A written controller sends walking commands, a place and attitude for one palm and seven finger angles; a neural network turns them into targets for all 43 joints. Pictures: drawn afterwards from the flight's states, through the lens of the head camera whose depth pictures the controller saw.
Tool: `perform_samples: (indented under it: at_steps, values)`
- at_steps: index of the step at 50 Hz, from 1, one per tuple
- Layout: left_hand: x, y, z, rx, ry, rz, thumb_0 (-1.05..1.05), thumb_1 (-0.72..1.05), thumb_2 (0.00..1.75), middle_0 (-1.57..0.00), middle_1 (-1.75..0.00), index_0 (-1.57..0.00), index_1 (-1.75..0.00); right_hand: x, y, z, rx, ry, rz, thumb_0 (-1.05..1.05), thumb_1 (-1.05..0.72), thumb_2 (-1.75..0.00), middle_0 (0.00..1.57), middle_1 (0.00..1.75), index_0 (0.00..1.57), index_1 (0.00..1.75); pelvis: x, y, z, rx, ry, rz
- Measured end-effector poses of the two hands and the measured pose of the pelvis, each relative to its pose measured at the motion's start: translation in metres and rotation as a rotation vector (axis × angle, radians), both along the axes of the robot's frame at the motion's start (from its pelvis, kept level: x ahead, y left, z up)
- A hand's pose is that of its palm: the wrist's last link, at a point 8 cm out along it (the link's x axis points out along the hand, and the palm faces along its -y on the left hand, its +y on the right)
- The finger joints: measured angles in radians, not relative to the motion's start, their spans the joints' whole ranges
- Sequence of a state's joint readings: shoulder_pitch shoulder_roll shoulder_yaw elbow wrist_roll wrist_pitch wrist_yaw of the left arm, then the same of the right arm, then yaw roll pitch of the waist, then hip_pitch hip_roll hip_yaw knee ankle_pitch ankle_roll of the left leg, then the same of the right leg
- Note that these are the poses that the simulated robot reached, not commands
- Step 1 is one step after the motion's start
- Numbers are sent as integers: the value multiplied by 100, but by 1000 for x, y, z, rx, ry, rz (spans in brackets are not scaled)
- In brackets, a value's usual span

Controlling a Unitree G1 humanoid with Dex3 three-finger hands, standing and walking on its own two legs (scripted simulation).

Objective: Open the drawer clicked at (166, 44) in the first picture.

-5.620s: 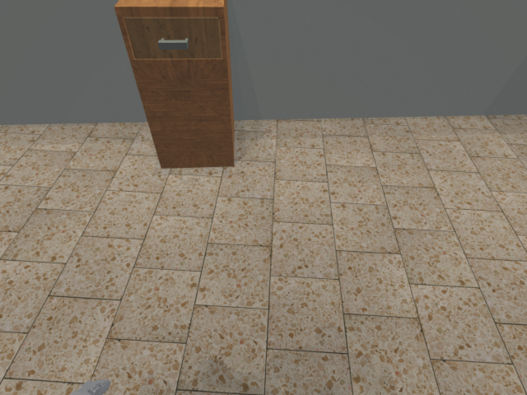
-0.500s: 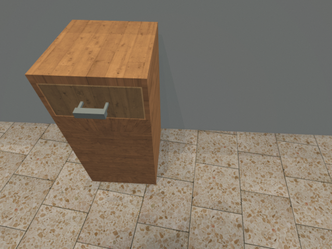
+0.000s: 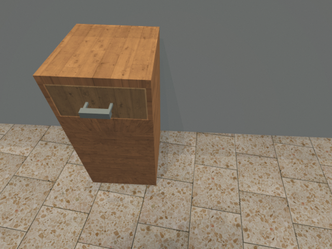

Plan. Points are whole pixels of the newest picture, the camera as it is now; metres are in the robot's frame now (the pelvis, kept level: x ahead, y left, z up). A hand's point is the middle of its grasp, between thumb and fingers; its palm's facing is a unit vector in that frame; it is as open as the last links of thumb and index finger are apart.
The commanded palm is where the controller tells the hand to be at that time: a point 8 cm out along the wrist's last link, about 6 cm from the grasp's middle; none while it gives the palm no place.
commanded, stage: come to a stop and stand still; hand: left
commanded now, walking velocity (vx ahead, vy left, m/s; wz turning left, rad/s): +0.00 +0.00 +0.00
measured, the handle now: (97, 109) +0.59 +0.31 -0.06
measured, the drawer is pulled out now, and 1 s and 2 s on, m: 0.00 0.00 0.00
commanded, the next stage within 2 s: look again from close up in 0.82 s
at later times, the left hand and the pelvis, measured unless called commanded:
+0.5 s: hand out of the picture +0.01 +0.18 -0.18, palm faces +0.05 -0.98 -0.17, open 7.4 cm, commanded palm none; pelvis +0.02 +0.02 +0.00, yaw +0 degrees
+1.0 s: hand out of the picture +0.03 +0.19 -0.18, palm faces +0.02 -0.98 -0.20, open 7.4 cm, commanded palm none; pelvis +0.03 +0.02 +0.00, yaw +0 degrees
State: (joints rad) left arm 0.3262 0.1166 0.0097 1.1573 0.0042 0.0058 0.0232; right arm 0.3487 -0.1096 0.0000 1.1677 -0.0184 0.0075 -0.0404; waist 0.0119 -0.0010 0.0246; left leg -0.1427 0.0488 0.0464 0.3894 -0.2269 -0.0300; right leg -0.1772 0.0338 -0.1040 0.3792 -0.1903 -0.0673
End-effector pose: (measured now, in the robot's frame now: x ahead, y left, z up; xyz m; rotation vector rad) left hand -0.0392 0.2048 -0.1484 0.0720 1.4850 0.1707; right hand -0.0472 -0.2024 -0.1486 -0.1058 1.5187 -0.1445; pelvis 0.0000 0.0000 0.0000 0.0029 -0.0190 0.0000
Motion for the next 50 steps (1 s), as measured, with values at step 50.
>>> perform_samples:
  at_steps: [50]
  values:
    - [65, 37, -1, 51, -99, -65, 0, 90, 90, -20, -30, -20, -30, 83, 1, -2, -44, -136, 39, 0, -91, -90, 20, 30, 20, 30, 29, 23, -5, -23, 18, 4]
